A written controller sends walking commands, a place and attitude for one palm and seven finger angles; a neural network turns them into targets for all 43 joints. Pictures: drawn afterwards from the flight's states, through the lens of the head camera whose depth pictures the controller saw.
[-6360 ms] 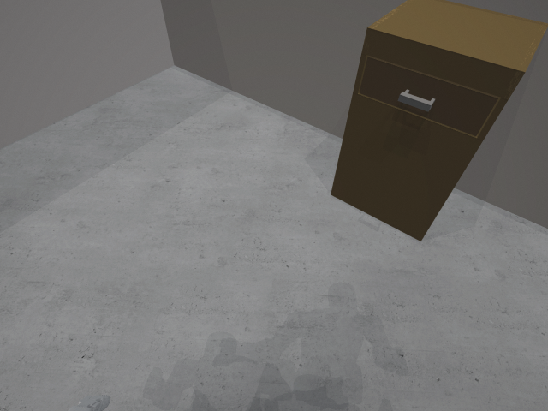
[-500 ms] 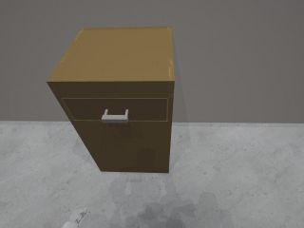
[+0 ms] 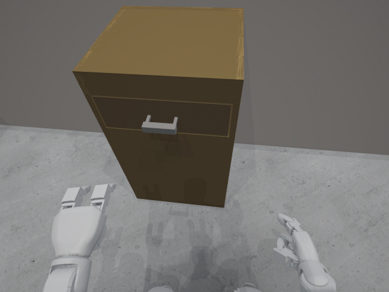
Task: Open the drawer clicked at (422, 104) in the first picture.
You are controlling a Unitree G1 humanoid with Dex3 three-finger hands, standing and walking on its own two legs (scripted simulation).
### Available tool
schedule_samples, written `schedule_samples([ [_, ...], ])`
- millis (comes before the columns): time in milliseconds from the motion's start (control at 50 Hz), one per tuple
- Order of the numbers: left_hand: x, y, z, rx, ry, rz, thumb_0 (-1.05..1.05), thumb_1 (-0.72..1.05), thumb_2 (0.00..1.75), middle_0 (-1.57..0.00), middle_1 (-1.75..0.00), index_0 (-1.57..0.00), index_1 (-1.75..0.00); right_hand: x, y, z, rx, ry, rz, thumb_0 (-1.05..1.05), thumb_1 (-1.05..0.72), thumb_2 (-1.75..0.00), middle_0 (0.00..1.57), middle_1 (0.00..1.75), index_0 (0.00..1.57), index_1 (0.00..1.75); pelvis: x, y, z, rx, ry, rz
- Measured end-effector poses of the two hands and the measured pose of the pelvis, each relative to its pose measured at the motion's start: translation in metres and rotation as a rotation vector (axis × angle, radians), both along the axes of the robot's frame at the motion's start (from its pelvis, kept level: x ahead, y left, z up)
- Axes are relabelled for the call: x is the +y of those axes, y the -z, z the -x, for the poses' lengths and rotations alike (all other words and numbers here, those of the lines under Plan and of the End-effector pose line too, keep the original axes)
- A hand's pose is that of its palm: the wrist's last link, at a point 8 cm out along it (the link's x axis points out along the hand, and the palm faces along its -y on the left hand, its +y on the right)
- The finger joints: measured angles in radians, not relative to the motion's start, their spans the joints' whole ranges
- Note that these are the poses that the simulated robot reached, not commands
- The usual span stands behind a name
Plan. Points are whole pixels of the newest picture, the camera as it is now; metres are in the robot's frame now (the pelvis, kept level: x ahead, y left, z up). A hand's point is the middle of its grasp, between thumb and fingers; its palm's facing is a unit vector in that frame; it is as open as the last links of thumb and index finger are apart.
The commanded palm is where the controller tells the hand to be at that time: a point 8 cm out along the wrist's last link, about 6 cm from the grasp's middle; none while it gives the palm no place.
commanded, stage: raise the hand with hooked fingers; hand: left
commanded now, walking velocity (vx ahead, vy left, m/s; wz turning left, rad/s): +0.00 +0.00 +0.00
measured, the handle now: (160, 123) +0.58 +0.20 -0.07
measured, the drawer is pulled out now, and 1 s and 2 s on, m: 0.00 0.00 0.00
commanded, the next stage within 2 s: move the hooked fingers above the handle in 1.28 s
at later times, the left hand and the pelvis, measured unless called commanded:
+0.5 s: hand (89, 182) +0.29 +0.26 +0.06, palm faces +0.07 -0.09 -0.99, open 12.7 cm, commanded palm +0.26 +0.26 +0.13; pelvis +0.02 +0.03 +0.03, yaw -1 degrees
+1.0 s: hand (88, 141) +0.34 +0.26 +0.12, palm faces +0.02 -0.07 -1.00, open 13.8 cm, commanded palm +0.31 +0.26 +0.18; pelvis +0.03 +0.02 +0.05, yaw +0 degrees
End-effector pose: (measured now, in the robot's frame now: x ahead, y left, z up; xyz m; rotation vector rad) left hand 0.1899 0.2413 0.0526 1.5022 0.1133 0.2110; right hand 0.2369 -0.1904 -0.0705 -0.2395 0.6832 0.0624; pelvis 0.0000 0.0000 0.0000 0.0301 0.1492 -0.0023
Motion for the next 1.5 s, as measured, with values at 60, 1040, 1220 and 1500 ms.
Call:
schedule_samples([
  [60,0.006,-0.015,-0.018,0.016,-0.018,0.011,0.0,0.29,0.64,-0.27,-0.68,-0.27,-0.69,0.01,0.008,0.023,0.075,0.026,-0.031,0.01,-0.9,-0.9,0.2,0.3,0.2,0.3,0.004,-0.008,-0.003,-0.021,0.002,0.007],
  [1040,0.021,-0.122,-0.133,0.055,0.137,0.011,0.0,-0.49,0.3,-0.32,-1.19,-0.32,-1.2,-0.01,-0.013,0.029,0.195,0.116,0.011,0.01,-0.9,-0.9,0.2,0.3,0.2,0.3,0.022,-0.049,-0.033,-0.098,0.001,0.021],
  [1220,0.015,-0.115,-0.122,0.027,0.181,0.01,0.0,-0.49,0.3,-0.32,-1.2,-0.32,-1.2,-0.026,-0.009,0.047,0.235,0.154,0.039,0.01,-0.9,-0.9,0.2,0.3,0.2,0.3,0.022,-0.049,-0.03,-0.092,0.005,0.018],
  [1500,0.012,-0.11,-0.124,0.048,0.152,0.003,0.0,-0.49,0.3,-0.32,-1.2,-0.32,-1.2,-0.014,-0.013,0.037,0.181,0.131,0.008,0.01,-0.9,-0.9,0.2,0.3,0.2,0.3,0.02,-0.049,-0.022,-0.1,-0.001,0.014],
])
